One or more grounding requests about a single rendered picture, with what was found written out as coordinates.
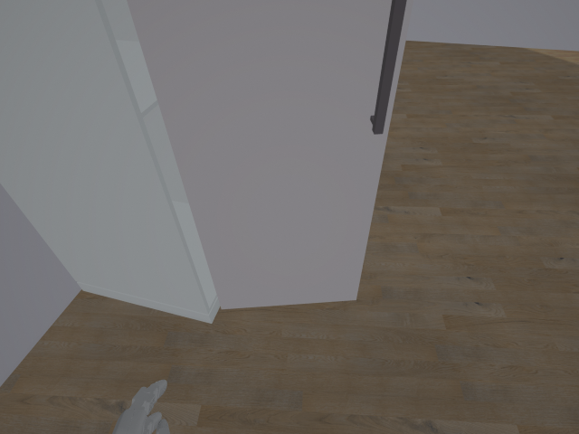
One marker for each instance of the handle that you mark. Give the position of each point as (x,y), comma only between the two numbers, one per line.
(387,72)

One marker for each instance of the robot left hand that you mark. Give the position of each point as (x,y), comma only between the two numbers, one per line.
(135,420)

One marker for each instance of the fridge door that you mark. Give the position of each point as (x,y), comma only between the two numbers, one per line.
(267,106)

